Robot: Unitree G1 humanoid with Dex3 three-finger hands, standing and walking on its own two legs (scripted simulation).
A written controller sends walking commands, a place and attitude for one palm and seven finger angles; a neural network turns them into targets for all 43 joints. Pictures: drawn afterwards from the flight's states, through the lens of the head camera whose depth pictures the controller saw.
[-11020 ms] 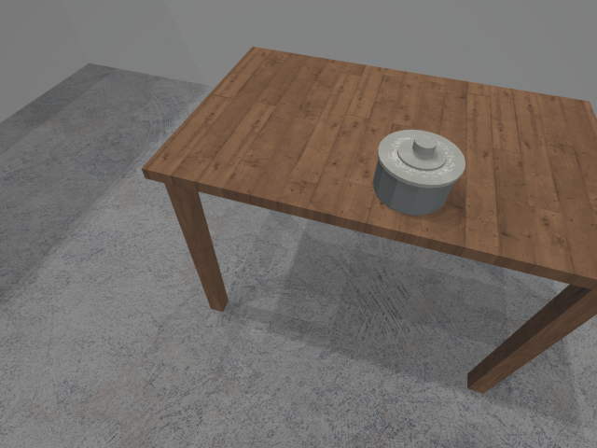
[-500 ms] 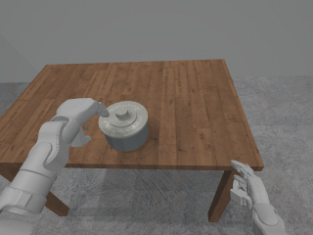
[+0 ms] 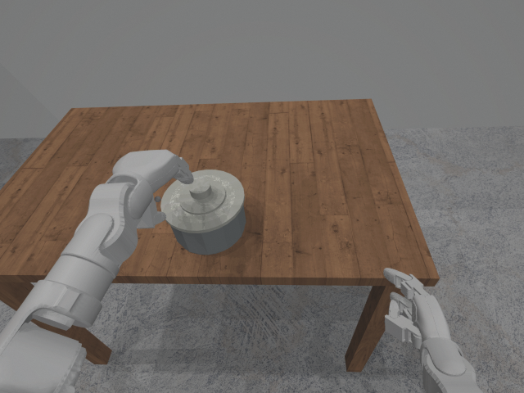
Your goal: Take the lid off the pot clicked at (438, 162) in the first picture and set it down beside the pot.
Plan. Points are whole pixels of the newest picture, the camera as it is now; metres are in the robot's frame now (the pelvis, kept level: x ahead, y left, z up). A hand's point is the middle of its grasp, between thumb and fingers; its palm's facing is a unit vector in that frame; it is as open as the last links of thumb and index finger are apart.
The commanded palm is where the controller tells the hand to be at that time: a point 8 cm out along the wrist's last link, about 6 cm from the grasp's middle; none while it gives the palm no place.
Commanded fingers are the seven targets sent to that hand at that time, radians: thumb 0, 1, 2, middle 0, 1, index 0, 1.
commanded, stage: move the open hand above the knob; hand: left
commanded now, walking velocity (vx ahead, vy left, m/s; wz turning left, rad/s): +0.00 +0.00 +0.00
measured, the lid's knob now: (200, 188) +0.47 +0.15 +0.05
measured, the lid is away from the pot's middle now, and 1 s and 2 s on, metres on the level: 0.00 0.00 0.00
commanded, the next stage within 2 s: lower the open fingers around the knob in 1.24 s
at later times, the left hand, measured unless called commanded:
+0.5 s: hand (186, 175) +0.43 +0.15 +0.12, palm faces -0.28 -0.04 -0.96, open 10.0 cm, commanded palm +0.43 +0.15 +0.18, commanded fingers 0.00 -0.28 1.40 -0.84 -0.08 -0.84 -0.08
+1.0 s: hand (187, 171) +0.44 +0.15 +0.12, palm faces -0.27 -0.05 -0.96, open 10.0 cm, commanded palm +0.43 +0.15 +0.18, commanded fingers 0.00 -0.28 1.40 -0.84 -0.08 -0.84 -0.08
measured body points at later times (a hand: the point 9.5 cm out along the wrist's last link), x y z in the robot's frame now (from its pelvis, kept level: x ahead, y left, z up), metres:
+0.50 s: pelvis +0.01 +0.00 +0.00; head +0.01 -0.02 +0.45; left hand +0.44 +0.15 +0.17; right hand +0.25 -0.23 -0.03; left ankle +0.01 +0.13 -0.74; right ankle +0.01 -0.13 -0.74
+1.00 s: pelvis +0.01 +0.01 +0.00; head +0.02 -0.01 +0.45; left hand +0.45 +0.15 +0.17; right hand +0.25 -0.23 -0.03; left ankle +0.01 +0.13 -0.74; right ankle +0.01 -0.13 -0.74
